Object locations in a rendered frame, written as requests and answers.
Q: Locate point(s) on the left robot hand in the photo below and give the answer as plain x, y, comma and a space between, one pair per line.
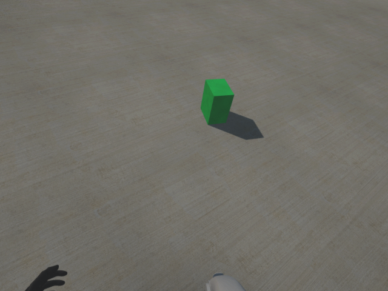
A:
41, 282

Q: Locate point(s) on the carton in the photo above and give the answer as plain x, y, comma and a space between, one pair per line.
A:
216, 101

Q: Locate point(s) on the robot right thigh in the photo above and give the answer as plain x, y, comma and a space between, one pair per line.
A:
224, 283

